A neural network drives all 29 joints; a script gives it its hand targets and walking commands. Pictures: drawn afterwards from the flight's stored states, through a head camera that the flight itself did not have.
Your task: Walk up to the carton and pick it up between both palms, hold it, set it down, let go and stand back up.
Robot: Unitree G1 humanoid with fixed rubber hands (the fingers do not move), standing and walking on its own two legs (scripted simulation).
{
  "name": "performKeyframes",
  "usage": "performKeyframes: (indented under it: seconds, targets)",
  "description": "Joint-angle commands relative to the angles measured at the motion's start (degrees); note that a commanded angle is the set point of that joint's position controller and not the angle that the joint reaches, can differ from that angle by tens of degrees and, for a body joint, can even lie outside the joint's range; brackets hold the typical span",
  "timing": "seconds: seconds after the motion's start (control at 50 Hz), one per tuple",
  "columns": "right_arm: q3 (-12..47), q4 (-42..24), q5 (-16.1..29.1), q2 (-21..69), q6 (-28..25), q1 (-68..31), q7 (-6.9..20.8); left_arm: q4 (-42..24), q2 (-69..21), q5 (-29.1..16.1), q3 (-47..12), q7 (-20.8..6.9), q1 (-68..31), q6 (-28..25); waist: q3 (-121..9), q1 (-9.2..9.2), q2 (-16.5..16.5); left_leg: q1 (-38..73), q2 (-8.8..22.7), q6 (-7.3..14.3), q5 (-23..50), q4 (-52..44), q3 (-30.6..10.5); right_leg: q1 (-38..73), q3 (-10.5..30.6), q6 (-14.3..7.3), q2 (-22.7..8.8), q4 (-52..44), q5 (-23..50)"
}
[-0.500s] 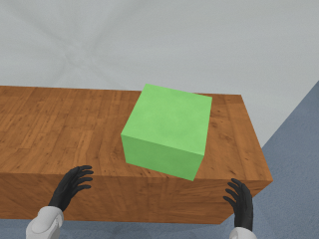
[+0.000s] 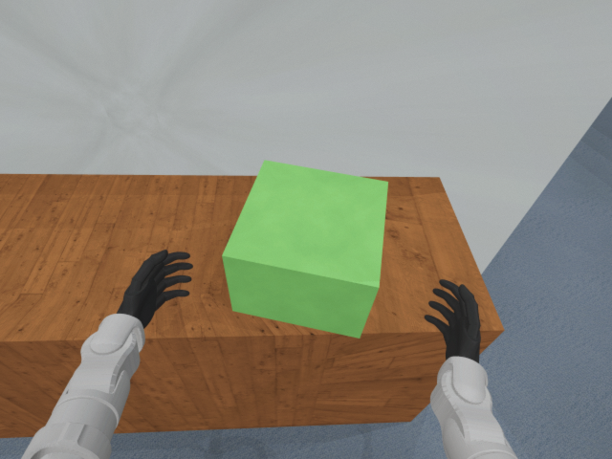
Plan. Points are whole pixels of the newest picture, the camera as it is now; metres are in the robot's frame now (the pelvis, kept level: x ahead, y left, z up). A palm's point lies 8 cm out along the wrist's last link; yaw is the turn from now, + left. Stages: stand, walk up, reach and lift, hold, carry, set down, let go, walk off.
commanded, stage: reach and lift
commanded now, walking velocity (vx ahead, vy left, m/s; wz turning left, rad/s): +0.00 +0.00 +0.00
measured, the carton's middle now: (310, 246) +0.48 +0.01 -0.05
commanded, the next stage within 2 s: none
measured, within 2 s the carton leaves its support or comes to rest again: neither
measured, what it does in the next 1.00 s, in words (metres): stands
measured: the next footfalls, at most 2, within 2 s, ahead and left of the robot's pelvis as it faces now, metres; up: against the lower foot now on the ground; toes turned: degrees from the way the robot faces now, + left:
none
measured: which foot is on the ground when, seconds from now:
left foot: down 0.00-1.00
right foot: down 0.00-1.00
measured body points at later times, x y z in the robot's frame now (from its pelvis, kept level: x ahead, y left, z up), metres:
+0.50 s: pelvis -0.01 +0.01 +0.00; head +0.02 +0.04 +0.45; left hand +0.40 +0.22 +0.04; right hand +0.34 -0.20 +0.04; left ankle +0.02 +0.12 -0.74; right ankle -0.04 -0.14 -0.74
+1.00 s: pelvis -0.02 +0.01 -0.01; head +0.04 +0.03 +0.44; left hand +0.47 +0.19 +0.08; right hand +0.39 -0.22 +0.07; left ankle +0.02 +0.12 -0.74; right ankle -0.04 -0.14 -0.74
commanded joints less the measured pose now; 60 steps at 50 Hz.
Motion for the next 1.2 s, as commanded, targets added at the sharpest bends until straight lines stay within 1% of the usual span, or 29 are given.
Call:
performKeyframes:
  seconds: [0.0,0.06,0.12,0.16,0.22,0.26,0.3,0.36,0.38,0.4,0.42,0.48,0.5,0.54,0.56,0.58,0.68,0.76,0.84,0.92,0.94,0.96,1.0,1.02,1.06,1.08,1.12,1.14,1.18]
  targets:
    - [-1.5,-10.6,-0.2,-5.2,0.3,-18.8,0.6,-9.1,10.6,-0.6,2.3,1.1,-21.7,-1.4,-19.5,-0.86,8.8,17.0,-2.5,-3.0,17.9,-2.0,0.5,-8.8,-1.3,-1.6,1.8,-5.8,14.3]
    - [-2.0,-10.3,0.2,-6.8,1.8,-21.8,1.0,-8.3,10.9,-1.5,1.8,1.9,-25.3,-1.1,-22.1,-0.72,8.9,17.2,-2.2,-2.9,18.1,-1.7,0.2,-9.7,-1.6,-1.8,2.2,-5.4,14.0]
    - [-2.8,-9.1,0.6,-7.7,2.8,-24.2,1.0,-6.7,10.8,-1.6,1.4,2.1,-28.3,-0.7,-24.5,-1.66,8.8,18.5,-2.2,-3.3,20.8,-0.7,0.3,-10.8,-2.2,-1.4,2.4,-4.9,17.3]
    - [-2.8,-6.4,1.2,-8.4,3.4,-25.4,1.1,-5.9,10.4,-1.0,0.9,2.4,-29.8,-0.1,-25.3,-1.61,10.6,20.0,-2.1,-3.7,23.0,-0.4,0.1,-11.6,-2.4,-1.8,2.6,-5.1,18.2]
    - [-3.0,-6.0,1.7,-9.6,4.0,-28.7,1.2,-2.4,10.5,-1.2,1.0,2.6,-32.0,0.7,-26.6,-1.49,9.3,19.9,-2.1,-3.5,22.4,-0.2,0.0,-12.3,-2.5,-1.7,2.8,-5.1,18.4]
    - [-2.8,-5.1,2.1,-10.1,4.7,-31.7,1.3,-1.2,10.5,-1.8,0.1,2.6,-36.0,1.0,-27.4,-2.39,8.6,19.7,-2.1,-3.4,21.4,-0.1,0.2,-12.9,-2.7,-1.4,2.8,-5.2,17.9]
    - [-2.5,-5.2,2.6,-9.7,5.2,-33.3,1.4,-0.3,10.8,-2.2,-0.2,2.9,-37.9,0.7,-29.4,-1.95,9.3,18.6,-2.3,-3.3,20.6,-0.1,0.4,-13.4,-2.7,-1.4,2.7,-4.8,17.8]
    - [-2.6,-3.8,3.0,-10.7,5.9,-36.1,1.8,1.2,10.0,-2.3,-1.3,3.4,-40.1,1.0,-31.4,-2.94,9.6,20.7,-2.0,-3.6,23.0,0.8,-0.2,-15.1,-3.5,-1.5,3.1,-4.3,19.3]
    - [-1.7,-3.2,3.5,-10.8,5.9,-35.2,1.9,1.8,10.6,-2.0,-0.6,3.3,-39.6,1.1,-32.2,-2.17,9.4,21.5,-2.2,-3.6,24.8,1.5,0.0,-14.7,-3.2,-1.2,3.1,-4.1,21.0]
    - [-2.4,-2.9,3.6,-12.0,6.2,-37.9,1.9,1.8,10.1,-2.1,-1.4,3.5,-42.1,1.3,-33.3,-3.46,10.5,21.8,-2.1,-3.8,25.6,1.6,-0.4,-15.4,-3.6,-1.3,3.2,-4.1,21.5]
    - [-1.5,-2.2,3.8,-11.6,6.2,-38.7,2.0,2.5,10.7,-2.0,-0.6,3.5,-43.2,1.1,-34.0,-2.81,9.9,21.5,-2.2,-3.6,25.3,1.8,0.0,-15.2,-3.4,-1.0,3.1,-3.9,21.6]
    - [-1.8,-1.4,3.9,-12.7,6.9,-42.3,2.1,5.2,10.8,-2.5,-1.3,3.5,-46.7,1.3,-34.7,-3.23,9.7,19.8,-2.4,-3.4,24.4,2.0,0.1,-16.0,-3.4,-0.9,3.0,-3.6,21.8]
    - [-2.3,-0.8,3.8,-12.5,6.9,-42.0,2.0,5.4,10.7,-2.5,-1.5,3.7,-46.6,1.3,-35.1,-4.2,9.1,19.6,-2.3,-3.4,24.7,1.9,-0.2,-15.9,-3.8,-0.7,3.1,-3.5,22.6]
    - [-1.7,0.9,4.2,-13.2,7.0,-43.2,2.1,7.3,10.8,-2.0,-1.2,3.6,-47.6,1.6,-35.2,-3.7,8.9,20.5,-2.3,-3.5,25.5,2.1,-0.1,-16.6,-3.8,-0.6,3.2,-3.4,23.4]
    - [-1.9,1.9,4.3,-13.5,7.4,-45.8,2.1,8.9,11.0,-2.2,-1.4,3.7,-50.3,1.7,-35.0,-4.44,8.7,19.5,-2.3,-3.3,24.4,2.0,-0.3,-16.5,-3.8,-0.4,3.1,-3.4,23.0]
    - [-1.6,2.1,4.5,-13.3,7.5,-46.8,2.1,10.1,10.6,-2.0,-1.4,3.7,-51.0,1.7,-35.1,-3.71,8.9,18.6,-2.3,-3.3,23.6,2.2,-0.1,-16.8,-3.9,-0.6,3.1,-3.2,22.4]
    - [-1.7,4.2,4.9,-14.0,7.9,-51.5,2.6,12.6,10.5,-2.8,-3.0,4.5,-56.1,1.0,-39.1,-5.43,8.8,17.6,-2.2,-3.2,23.6,2.7,-0.5,-18.9,-4.3,-0.4,3.0,-2.5,22.8]
    - [-1.5,4.7,5.5,-14.7,8.2,-56.1,2.8,14.5,11.2,-3.2,-3.8,4.9,-60.9,0.6,-43.7,-5.36,9.9,16.5,-2.2,-3.0,23.9,4.0,-0.3,-20.2,-4.4,-0.4,2.9,-1.7,23.6]
    - [-0.7,7.5,6.6,-15.2,9.1,-60.8,2.9,20.1,11.8,-4.0,-4.3,5.2,-64.6,0.8,-43.9,-6.1,8.4,13.9,-2.4,-2.4,22.4,4.0,-0.7,-20.7,-4.5,-0.1,2.7,-0.9,24.5]
    - [-1.4,11.5,7.1,-15.7,9.4,-63.4,3.0,21.6,11.8,-4.2,-6.2,5.3,-69.2,-0.1,-46.5,-7.1,11.1,14.1,-2.4,-2.9,21.8,4.5,-0.7,-23.5,-4.7,-0.4,2.3,-0.9,23.1]
    - [-1.4,11.7,7.1,-16.6,9.4,-64.8,3.2,23.3,12.3,-4.1,-5.6,5.6,-70.0,0.1,-47.5,-6.79,10.5,13.7,-2.3,-2.8,22.1,4.7,-0.9,-24.1,-4.9,-0.2,2.6,-0.4,23.5]
    - [-1.6,13.0,7.4,-16.8,9.6,-65.7,3.4,23.7,11.7,-4.6,-6.6,5.8,-71.6,0.0,-47.8,-7.61,11.1,13.4,-2.2,-2.9,22.0,5.2,-1.1,-24.8,-5.0,-0.5,2.8,-0.5,22.6]
    - [-1.1,14.2,7.8,-17.3,9.9,-67.4,3.5,27.0,12.3,-4.7,-6.7,5.9,-72.3,0.2,-48.3,-7.72,10.5,13.1,-2.0,-2.7,22.2,5.5,-1.4,-25.1,-5.3,-0.6,2.6,-0.2,23.4]
    - [-1.2,14.1,7.9,-17.5,9.8,-69.4,3.5,27.0,12.4,-4.6,-7.3,6.0,-74.5,0.0,-49.9,-7.93,11.5,12.8,-2.1,-2.7,22.2,5.5,-1.5,-25.6,-5.4,-0.6,2.6,-0.2,23.0]
    - [-1.5,15.2,7.8,-18.0,9.8,-69.9,3.6,28.7,12.4,-5.4,-7.9,6.2,-75.2,-0.4,-51.7,-8.37,10.8,12.4,-2.1,-2.7,22.3,5.8,-1.5,-26.0,-5.5,-0.5,2.6,0.1,23.9]
    - [-1.4,15.1,8.3,-17.6,9.9,-71.2,3.9,27.5,12.0,-5.7,-8.8,6.2,-77.2,-0.8,-53.7,-8.84,12.0,12.1,-2.3,-2.8,22.8,6.2,-1.3,-26.1,-5.7,-0.5,2.5,0.4,24.6]
    - [-1.3,16.0,8.5,-18.2,9.9,-72.8,3.9,29.6,12.4,-5.8,-9.1,6.3,-78.1,-0.7,-54.1,-9.41,11.5,11.7,-2.1,-2.9,23.9,6.7,-1.8,-27.1,-5.8,-0.3,2.5,0.9,25.9]
    - [-0.9,16.2,8.5,-18.1,9.7,-72.3,4.0,30.0,12.6,-5.4,-8.8,6.1,-77.5,-0.9,-55.1,-8.97,12.1,12.1,-2.1,-2.9,24.9,6.7,-1.6,-26.9,-5.9,-0.3,2.6,0.9,26.9]
    - [-1.2,17.3,8.8,-18.7,9.9,-74.0,4.3,31.7,12.3,-5.7,-9.5,6.4,-78.9,-1.1,-55.6,-9.46,12.3,11.7,-2.0,-2.7,24.6,6.8,-2.0,-28.2,-6.0,-0.4,2.8,0.8,26.1]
